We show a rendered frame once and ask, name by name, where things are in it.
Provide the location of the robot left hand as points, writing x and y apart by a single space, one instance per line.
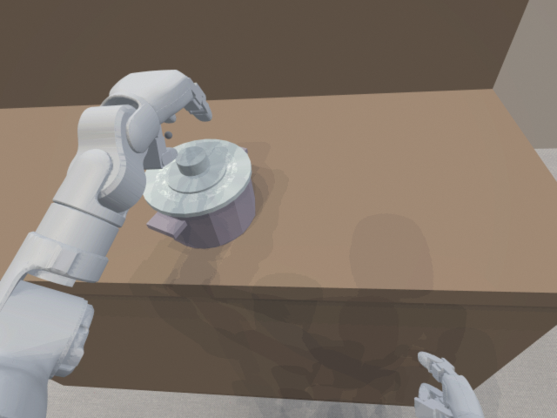
167 92

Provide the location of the lid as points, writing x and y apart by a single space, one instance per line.
171 193

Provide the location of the robot left forearm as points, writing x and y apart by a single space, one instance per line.
104 180

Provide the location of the table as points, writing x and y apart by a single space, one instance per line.
399 208

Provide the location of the pot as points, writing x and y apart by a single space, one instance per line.
212 229

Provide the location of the knob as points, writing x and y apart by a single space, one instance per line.
192 161

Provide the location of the robot left upper arm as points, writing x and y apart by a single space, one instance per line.
42 334

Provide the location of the robot right hand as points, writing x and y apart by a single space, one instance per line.
457 397

